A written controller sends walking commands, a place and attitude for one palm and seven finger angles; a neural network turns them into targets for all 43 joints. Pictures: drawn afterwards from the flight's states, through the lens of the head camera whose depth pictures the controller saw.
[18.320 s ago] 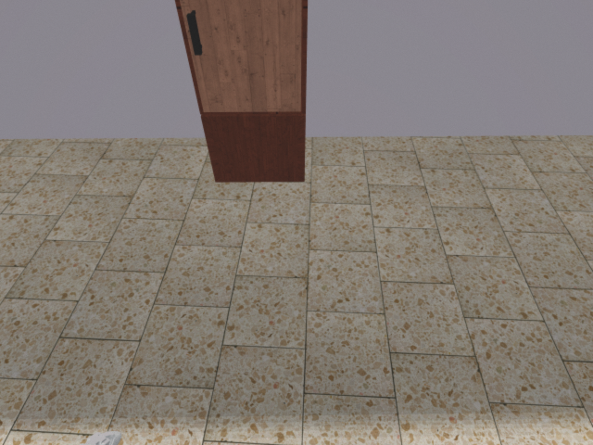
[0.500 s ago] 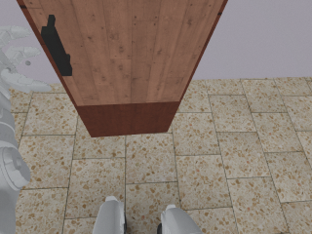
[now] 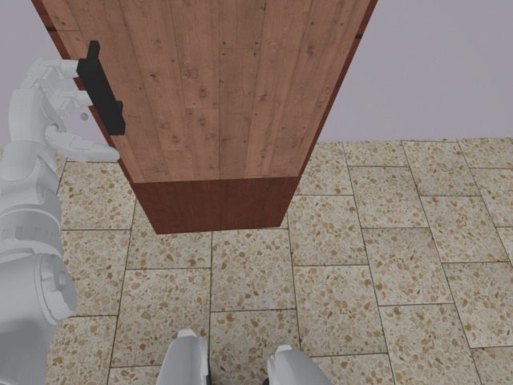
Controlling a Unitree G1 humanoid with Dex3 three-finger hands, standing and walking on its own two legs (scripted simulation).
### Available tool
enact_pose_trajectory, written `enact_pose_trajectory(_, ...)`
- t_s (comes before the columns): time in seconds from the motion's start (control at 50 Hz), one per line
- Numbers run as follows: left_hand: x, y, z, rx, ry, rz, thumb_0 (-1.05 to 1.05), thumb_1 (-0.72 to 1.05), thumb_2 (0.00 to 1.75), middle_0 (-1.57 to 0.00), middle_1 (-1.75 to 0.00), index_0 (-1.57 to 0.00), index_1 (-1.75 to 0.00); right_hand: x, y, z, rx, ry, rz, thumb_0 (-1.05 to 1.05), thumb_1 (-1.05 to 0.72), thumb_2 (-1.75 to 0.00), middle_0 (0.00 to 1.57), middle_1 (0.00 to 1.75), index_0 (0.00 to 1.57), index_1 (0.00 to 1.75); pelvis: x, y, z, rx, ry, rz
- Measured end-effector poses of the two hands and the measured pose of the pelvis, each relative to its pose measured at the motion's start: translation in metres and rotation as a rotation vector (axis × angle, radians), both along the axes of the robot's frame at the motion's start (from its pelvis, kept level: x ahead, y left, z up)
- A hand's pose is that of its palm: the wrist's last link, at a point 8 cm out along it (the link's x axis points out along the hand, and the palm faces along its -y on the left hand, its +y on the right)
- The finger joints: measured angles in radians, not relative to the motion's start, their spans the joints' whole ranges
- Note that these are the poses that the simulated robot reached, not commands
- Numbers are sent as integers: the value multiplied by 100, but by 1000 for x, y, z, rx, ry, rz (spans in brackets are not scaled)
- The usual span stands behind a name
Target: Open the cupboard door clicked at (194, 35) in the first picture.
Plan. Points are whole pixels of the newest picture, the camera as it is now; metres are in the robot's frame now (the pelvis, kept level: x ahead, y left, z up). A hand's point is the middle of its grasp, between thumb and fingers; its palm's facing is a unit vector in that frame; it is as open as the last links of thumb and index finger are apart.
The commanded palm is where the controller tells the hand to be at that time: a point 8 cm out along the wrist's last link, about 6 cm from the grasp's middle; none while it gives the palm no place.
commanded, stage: slide the fingers in behind the handle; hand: left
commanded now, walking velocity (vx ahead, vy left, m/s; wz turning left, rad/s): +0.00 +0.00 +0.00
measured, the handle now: (106, 90) +0.55 +0.21 +0.08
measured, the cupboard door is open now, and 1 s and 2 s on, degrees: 0 1 1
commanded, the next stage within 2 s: close the thumb around the handle in 1.02 s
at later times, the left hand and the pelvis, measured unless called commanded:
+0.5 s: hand (114, 115) +0.50 +0.19 +0.08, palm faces +0.06 -1.00 -0.01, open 14.0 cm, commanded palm +0.48 +0.23 +0.08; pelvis +0.00 -0.01 +0.00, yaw +0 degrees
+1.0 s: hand (119, 117) +0.50 +0.18 +0.08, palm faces +0.07 -1.00 -0.01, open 14.1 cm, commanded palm +0.47 +0.22 +0.08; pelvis +0.00 -0.01 +0.00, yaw +1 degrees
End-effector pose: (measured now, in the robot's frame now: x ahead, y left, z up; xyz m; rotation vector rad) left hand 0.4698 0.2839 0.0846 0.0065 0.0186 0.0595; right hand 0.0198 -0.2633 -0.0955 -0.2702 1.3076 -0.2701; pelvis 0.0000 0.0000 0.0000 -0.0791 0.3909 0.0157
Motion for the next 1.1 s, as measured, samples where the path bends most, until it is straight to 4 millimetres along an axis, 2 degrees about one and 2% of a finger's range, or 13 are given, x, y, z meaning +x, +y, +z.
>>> enact_pose_trajectory(0.56,6,-43,-4,5,9,-1,-1,-50,30,-30,-120,-30,-120,-21,-1,-5,36,41,-29,0,-91,-90,21,30,20,30,-1,-6,0,13,-4,-1)
enact_pose_trajectory(0.82,7,-47,-4,13,-1,13,-2,-50,30,-30,-120,-29,-120,-16,-4,-7,41,39,-22,0,-91,-90,21,30,20,30,1,-8,0,16,1,2)
enact_pose_trajectory(1.1,1,-47,-2,8,-7,9,-2,-50,30,-29,-120,-28,-120,-2,-4,-6,45,11,-11,0,-91,-90,21,30,20,30,4,-8,2,19,-9,3)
